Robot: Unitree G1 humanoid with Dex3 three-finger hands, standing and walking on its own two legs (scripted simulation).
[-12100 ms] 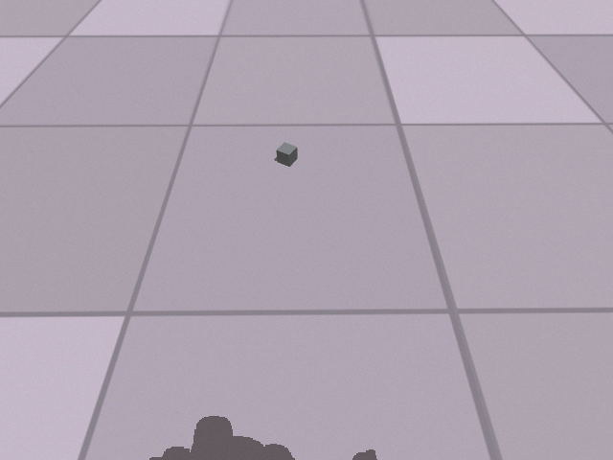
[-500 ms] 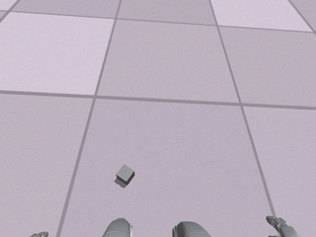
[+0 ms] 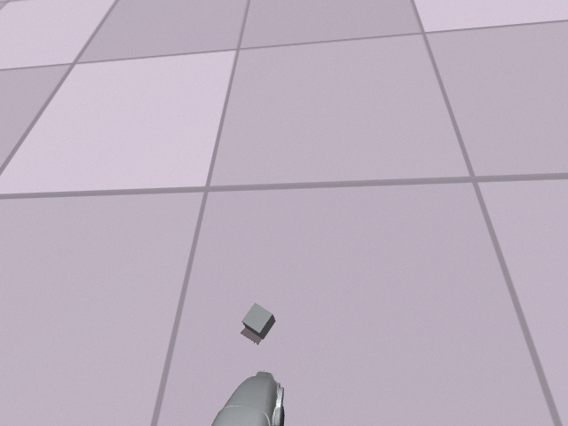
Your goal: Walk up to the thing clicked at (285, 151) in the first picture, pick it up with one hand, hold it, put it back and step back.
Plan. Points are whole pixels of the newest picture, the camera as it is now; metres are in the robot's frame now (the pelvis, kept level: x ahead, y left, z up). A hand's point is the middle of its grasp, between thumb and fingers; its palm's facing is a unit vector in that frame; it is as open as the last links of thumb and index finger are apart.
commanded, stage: walk up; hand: left
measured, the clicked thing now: (259, 321) +0.49 +0.20 -0.73
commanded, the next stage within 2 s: stand in 0.76 s
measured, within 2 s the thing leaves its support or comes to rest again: neither
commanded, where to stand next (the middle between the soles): +0.07 +0.03 m, yaw -1 degrees
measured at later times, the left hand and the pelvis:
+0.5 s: hand out of the picture +0.08 +0.32 -0.15, palm faces +0.00 -0.88 -0.47, open 7.4 cm; pelvis +0.00 +0.04 -0.02, yaw +1 degrees
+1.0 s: hand out of the picture +0.01 +0.34 -0.16, palm faces +0.03 -0.94 -0.33, open 7.4 cm; pelvis -0.06 +0.07 +0.00, yaw +2 degrees
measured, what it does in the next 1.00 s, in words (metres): steps on the spot: left foot, then right foot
